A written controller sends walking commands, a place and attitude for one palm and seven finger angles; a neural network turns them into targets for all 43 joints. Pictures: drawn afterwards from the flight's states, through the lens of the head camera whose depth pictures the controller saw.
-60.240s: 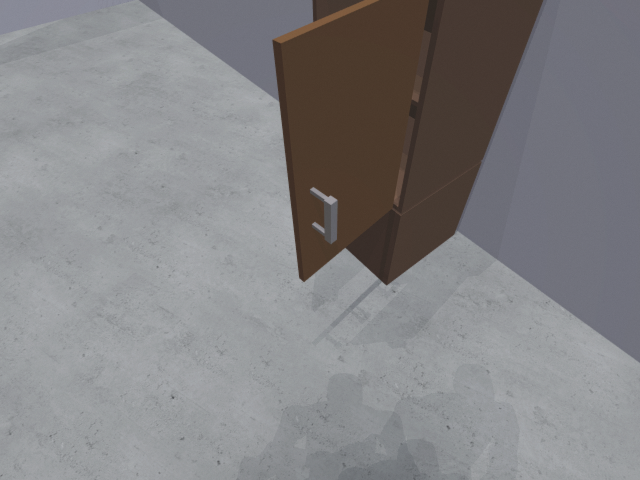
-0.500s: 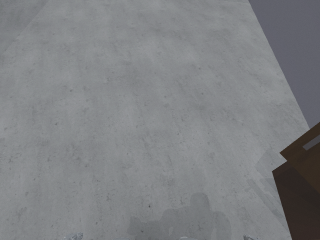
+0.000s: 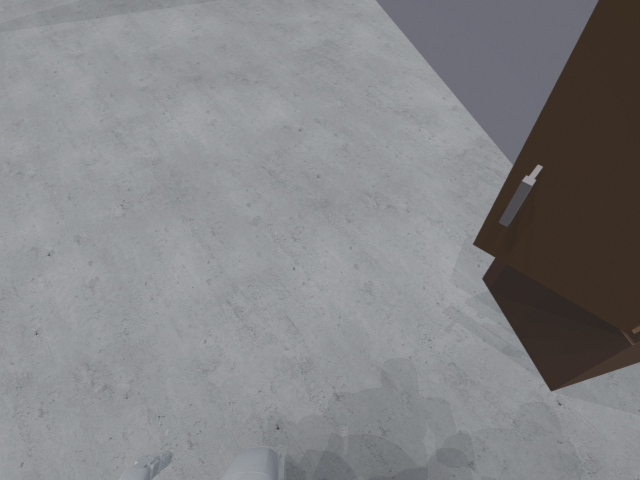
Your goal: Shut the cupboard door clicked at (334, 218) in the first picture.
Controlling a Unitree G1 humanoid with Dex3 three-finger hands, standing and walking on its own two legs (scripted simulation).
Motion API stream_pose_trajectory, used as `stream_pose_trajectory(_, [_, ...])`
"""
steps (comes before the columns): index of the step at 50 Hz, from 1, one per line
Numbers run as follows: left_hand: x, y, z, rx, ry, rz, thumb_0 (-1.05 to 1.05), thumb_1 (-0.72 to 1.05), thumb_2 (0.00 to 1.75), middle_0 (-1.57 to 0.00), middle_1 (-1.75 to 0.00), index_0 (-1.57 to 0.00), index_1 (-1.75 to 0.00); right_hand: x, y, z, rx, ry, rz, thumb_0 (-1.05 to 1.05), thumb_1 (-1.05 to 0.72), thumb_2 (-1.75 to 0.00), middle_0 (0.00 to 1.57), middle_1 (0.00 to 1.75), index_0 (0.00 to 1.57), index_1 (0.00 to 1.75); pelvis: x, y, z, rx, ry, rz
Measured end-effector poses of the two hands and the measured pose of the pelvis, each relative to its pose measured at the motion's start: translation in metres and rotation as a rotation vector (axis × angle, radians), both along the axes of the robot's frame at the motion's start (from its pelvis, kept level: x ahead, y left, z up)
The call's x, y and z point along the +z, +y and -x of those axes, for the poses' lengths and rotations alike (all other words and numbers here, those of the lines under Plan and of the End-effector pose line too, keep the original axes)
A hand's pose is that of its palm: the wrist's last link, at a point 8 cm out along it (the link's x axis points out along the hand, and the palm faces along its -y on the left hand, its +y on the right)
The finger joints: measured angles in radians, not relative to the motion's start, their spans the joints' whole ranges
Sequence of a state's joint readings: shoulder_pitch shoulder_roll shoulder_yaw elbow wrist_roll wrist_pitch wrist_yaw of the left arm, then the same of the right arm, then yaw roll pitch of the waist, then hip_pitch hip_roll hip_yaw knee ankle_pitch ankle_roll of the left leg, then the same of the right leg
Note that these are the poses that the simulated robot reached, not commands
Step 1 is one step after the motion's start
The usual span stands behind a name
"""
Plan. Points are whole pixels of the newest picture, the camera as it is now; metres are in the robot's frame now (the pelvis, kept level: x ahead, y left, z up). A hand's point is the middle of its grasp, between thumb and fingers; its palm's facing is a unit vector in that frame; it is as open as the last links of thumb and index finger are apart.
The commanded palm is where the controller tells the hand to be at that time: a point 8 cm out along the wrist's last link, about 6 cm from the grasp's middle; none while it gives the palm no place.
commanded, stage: turn to face it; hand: left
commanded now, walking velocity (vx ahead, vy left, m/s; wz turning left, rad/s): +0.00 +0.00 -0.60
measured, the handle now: (520, 196) +0.62 -0.36 -0.10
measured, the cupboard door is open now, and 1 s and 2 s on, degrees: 33 33 33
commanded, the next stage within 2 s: take the last steps up to it in 0.98 s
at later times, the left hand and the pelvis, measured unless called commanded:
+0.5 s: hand (202, 438) +0.19 +0.19 -0.15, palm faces -0.31 -0.93 -0.22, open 7.4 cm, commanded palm none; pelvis +0.02 +0.02 +0.01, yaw -19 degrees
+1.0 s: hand (245, 427) +0.21 +0.14 -0.18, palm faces -0.47 -0.86 -0.18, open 7.4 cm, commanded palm none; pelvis +0.04 +0.01 +0.00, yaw -31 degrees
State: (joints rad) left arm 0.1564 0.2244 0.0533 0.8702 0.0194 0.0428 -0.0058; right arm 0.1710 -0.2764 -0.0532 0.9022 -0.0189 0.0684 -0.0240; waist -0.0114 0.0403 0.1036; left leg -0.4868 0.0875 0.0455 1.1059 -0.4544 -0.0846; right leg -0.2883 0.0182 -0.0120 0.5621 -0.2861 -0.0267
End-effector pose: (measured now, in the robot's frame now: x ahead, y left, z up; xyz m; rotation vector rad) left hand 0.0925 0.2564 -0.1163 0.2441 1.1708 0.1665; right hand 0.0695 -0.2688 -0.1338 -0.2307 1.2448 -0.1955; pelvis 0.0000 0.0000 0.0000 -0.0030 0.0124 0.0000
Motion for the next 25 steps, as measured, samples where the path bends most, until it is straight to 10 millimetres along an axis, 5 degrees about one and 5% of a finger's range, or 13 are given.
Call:
stream_pose_trajectory(11, [-0.027, 0.009, -0.026, -0.087, 0.05, 0.078, 0.01, 0.91, 0.9, -0.2, -0.3, -0.21, -0.3, 0.02, 0.024, -0.007, -0.072, -0.104, 0.048, 0.0, -0.91, -0.9, 0.2, 0.29, 0.2, 0.3, -0.005, 0.025, -0.013, -0.126, 0.028, 0.011])
stream_pose_trajectory(19, [-0.015, 0.011, -0.065, -0.196, 0.056, 0.079, 0.01, 0.91, 0.9, -0.19, -0.3, -0.2, -0.3, 0.031, 0.04, 0.038, -0.166, -0.042, 0.044, 0.0, -0.9, -0.9, 0.21, 0.29, 0.2, 0.3, 0.009, 0.03, -0.017, -0.24, 0.017, 0.036])
stream_pose_trajectory(25, [-0.007, -0.016, -0.102, -0.315, 0.032, 0.051, 0.01, 0.91, 0.9, -0.19, -0.3, -0.2, -0.3, 0.018, 0.032, 0.083, -0.295, 0.007, 0.01, 0.0, -0.9, -0.9, 0.21, 0.29, 0.2, 0.3, 0.007, 0.02, -0.017, -0.325, 0.011, 0.034])
